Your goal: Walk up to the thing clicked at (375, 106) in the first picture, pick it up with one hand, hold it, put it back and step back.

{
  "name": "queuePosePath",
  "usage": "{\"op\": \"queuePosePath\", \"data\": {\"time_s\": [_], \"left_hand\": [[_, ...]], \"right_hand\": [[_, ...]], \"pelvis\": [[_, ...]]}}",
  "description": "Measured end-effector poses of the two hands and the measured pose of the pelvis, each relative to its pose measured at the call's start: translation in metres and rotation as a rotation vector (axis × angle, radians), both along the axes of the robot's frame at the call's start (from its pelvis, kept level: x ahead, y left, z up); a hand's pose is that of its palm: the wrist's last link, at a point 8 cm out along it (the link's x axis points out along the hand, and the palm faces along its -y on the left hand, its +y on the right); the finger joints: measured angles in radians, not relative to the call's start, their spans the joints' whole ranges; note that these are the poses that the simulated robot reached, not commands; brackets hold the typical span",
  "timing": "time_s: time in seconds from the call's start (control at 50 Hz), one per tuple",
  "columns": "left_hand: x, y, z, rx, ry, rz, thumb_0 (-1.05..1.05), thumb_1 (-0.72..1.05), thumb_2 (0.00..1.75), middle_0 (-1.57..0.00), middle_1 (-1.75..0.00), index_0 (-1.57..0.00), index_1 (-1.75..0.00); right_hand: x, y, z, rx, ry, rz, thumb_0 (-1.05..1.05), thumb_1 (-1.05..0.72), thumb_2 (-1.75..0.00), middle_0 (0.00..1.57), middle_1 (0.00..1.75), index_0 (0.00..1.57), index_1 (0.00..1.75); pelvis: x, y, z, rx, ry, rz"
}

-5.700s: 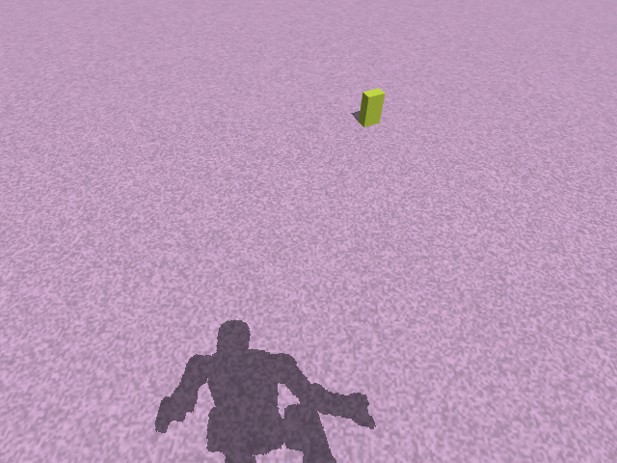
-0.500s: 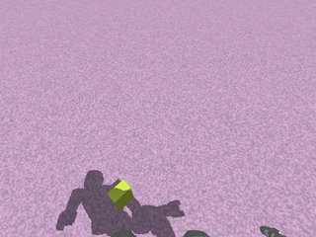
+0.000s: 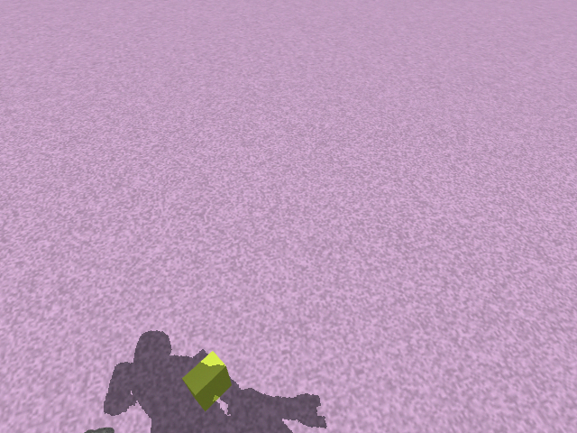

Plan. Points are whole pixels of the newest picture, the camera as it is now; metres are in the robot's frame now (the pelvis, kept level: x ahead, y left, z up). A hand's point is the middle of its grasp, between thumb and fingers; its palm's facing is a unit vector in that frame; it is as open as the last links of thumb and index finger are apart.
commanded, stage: walk up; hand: left
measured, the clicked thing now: (208, 382) +0.38 +0.21 -0.68
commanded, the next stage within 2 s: stand in 0.98 s
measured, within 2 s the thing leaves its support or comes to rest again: neither
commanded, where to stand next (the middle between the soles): +0.04 +0.00 m, yaw +1 degrees
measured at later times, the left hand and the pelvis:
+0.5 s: hand out of the picture +0.08 +0.25 -0.15, palm faces +0.01 -0.94 -0.34, open 7.4 cm; pelvis +0.02 +0.00 +0.00, yaw +1 degrees
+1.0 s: hand out of the picture +0.10 +0.25 -0.15, palm faces +0.00 -0.94 -0.33, open 7.4 cm; pelvis +0.02 +0.00 +0.00, yaw +1 degrees
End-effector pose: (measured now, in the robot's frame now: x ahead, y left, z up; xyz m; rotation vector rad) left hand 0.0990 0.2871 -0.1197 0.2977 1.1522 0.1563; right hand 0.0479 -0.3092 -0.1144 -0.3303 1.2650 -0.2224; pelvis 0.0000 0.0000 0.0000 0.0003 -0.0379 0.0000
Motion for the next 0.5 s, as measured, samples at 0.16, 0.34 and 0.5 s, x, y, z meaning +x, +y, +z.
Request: {"op": "queuePosePath", "data": {"time_s": [0.16, 0.34, 0.5], "left_hand": [[-0.009, 0.007, 0.001, 0.016, 0.053, 0.027, 0.01, 0.90, 0.90, -0.20, -0.30, -0.20, -0.30], [-0.021, 0.011, 0.005, 0.033, 0.086, 0.062, 0.01, 0.90, 0.90, -0.20, -0.30, -0.20, -0.30], [-0.022, 0.010, 0.005, 0.034, 0.092, 0.074, 0.01, 0.90, 0.90, -0.20, -0.30, -0.20, -0.30]], "right_hand": [[0.022, 0.002, 0.001, 0.004, -0.027, 0.005, 0.00, -0.91, -0.90, 0.20, 0.30, 0.20, 0.30], [0.046, 0.014, -0.004, 0.043, -0.050, 0.029, 0.00, -0.91, -0.90, 0.20, 0.30, 0.20, 0.30], [0.054, 0.018, -0.005, 0.055, -0.051, 0.033, 0.00, -0.91, -0.90, 0.20, 0.30, 0.21, 0.30]], "pelvis": [[0.006, 0.000, 0.002, -0.002, 0.002, 0.001], [0.012, 0.000, 0.004, -0.001, 0.004, 0.008], [0.016, -0.001, 0.004, -0.001, 0.004, 0.011]]}}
